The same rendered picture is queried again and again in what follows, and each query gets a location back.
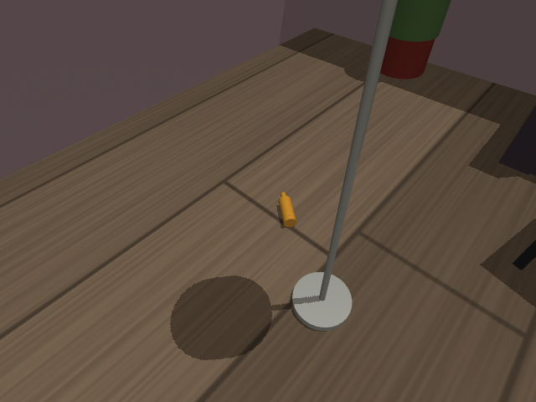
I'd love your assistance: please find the bottle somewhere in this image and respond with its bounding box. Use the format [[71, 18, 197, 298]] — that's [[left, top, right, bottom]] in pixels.
[[279, 193, 296, 227]]

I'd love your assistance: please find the potted plant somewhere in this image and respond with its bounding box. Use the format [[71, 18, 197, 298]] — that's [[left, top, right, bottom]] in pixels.
[[380, 0, 451, 80]]

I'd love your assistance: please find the sofa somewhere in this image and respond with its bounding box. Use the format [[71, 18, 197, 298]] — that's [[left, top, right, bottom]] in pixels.
[[499, 106, 536, 176]]

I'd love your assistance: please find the floor lamp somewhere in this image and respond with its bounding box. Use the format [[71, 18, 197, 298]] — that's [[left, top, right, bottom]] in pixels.
[[292, 0, 398, 331]]

